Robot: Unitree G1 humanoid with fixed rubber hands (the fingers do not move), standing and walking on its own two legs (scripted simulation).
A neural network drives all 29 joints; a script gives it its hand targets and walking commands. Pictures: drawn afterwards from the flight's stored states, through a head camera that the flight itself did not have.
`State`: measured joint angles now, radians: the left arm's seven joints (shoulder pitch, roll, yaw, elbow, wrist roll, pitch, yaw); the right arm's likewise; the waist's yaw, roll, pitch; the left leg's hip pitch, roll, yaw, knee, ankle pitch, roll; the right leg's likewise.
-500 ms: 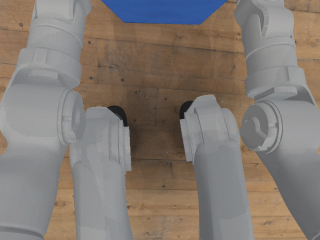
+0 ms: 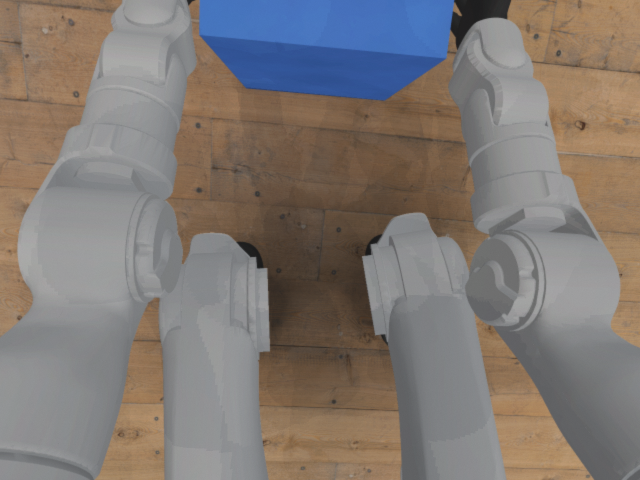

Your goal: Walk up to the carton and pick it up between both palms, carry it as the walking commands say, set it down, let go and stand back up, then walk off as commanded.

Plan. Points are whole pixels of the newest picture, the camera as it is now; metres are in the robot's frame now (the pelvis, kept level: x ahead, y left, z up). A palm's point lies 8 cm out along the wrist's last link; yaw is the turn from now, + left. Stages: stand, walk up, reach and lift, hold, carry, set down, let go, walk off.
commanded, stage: set down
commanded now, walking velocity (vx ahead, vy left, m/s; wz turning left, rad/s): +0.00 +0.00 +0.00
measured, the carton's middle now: out of the picture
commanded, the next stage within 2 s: none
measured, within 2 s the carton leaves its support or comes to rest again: rests again in 0.14 s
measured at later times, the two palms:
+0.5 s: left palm out of the picture +0.54 +0.12 -0.18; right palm (477, 30) +0.50 -0.17 -0.18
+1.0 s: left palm out of the picture +0.54 +0.16 -0.19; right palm (503, 28) +0.50 -0.20 -0.18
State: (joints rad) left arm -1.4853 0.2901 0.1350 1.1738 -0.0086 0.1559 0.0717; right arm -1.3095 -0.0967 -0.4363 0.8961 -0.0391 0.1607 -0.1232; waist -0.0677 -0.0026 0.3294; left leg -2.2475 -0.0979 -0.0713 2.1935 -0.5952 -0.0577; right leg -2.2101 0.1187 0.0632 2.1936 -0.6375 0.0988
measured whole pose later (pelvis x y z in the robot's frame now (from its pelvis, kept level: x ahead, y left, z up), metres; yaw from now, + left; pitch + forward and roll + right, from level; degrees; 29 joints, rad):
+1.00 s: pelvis -0.01 +0.00 +0.00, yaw +0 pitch +36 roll -1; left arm -1.46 0.42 0.04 1.16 -0.16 0.03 0.08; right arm -1.34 -0.25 -0.20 1.04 0.18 0.02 -0.15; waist -0.07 -0.03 0.41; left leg -2.21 -0.09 -0.08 2.18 -0.58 -0.07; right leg -2.19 0.11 0.05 2.18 -0.61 0.09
